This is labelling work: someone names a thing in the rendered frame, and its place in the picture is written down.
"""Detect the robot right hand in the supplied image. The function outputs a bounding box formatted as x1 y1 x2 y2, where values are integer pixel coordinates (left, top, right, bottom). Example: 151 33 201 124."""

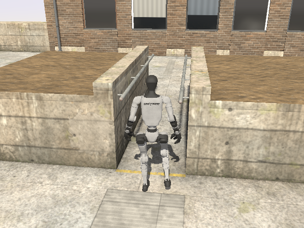
171 133 181 144

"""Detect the robot left hand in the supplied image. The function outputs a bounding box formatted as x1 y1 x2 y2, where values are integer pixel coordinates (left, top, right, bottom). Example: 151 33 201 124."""
124 132 135 141

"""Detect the left robot shin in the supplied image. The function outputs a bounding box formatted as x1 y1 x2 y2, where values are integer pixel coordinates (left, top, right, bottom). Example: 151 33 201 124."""
140 155 148 185

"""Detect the right robot upper arm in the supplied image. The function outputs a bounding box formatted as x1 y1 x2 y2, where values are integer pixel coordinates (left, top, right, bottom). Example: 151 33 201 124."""
162 95 175 122

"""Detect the left robot upper arm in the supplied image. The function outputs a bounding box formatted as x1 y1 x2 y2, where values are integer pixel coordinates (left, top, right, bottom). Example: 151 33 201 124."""
129 96 142 122

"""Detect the robot shin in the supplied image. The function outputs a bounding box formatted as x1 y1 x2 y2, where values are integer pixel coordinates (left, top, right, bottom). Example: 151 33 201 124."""
140 155 148 185
162 149 169 181

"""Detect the right robot shin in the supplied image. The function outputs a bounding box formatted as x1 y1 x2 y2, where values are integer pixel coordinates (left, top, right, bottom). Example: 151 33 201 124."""
162 149 169 181

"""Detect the robot right forearm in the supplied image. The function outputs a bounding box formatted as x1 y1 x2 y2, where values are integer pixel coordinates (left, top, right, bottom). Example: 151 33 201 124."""
170 115 180 134

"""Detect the robot left forearm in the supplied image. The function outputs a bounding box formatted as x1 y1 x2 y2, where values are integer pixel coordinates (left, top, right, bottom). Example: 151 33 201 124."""
125 115 133 133

